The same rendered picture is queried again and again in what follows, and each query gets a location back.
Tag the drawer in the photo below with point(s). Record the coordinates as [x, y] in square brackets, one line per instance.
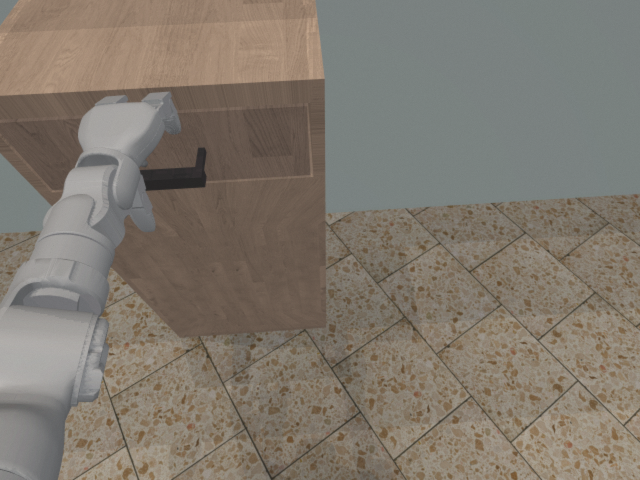
[240, 142]

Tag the left robot upper arm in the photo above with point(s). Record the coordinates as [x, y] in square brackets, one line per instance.
[50, 360]

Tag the cabinet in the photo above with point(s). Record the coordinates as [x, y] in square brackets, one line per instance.
[236, 256]

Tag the left robot hand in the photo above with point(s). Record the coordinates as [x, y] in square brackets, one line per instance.
[135, 130]

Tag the handle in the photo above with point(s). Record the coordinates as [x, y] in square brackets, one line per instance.
[177, 178]

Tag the robot left forearm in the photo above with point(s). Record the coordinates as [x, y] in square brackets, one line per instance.
[69, 266]

